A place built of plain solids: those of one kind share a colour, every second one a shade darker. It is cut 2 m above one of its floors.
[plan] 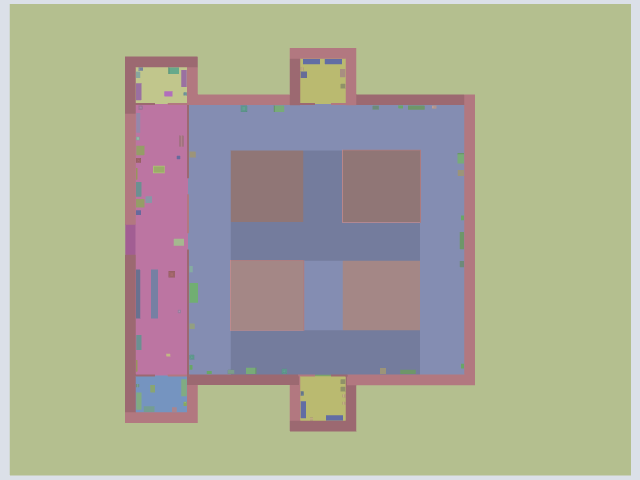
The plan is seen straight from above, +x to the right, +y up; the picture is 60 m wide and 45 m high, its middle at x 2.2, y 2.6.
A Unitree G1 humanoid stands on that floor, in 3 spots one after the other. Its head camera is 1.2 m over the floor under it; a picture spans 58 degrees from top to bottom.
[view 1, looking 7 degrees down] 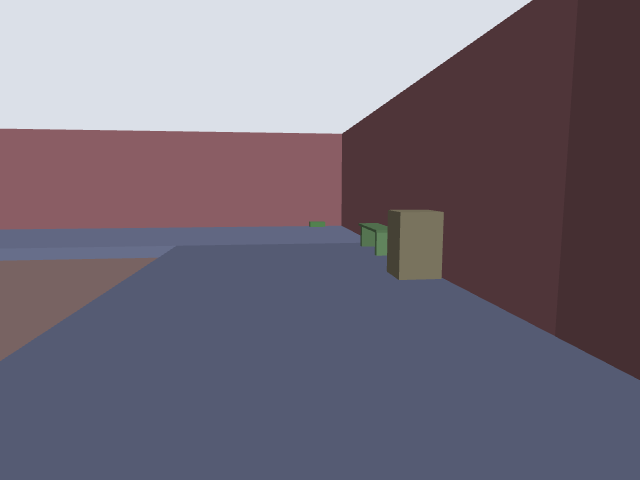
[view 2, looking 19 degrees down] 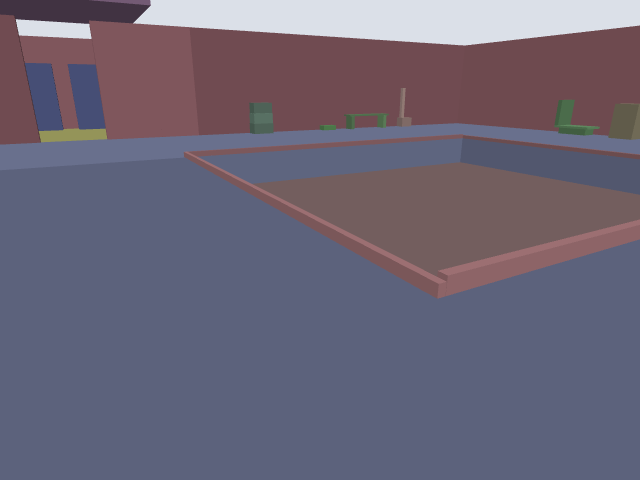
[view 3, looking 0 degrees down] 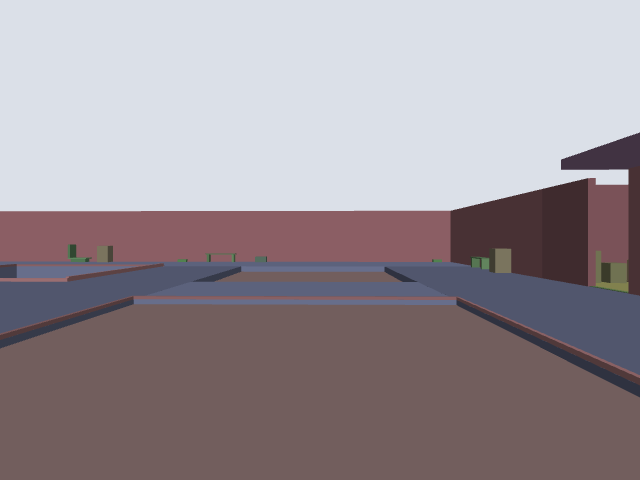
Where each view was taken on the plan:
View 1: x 2.48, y -7.71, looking -7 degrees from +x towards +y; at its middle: floor_gang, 9.86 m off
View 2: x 2.48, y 2.47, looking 61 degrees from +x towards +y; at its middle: floor_gang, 3.69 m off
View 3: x -8.07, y -3.28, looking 1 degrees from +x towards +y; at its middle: wall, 23.80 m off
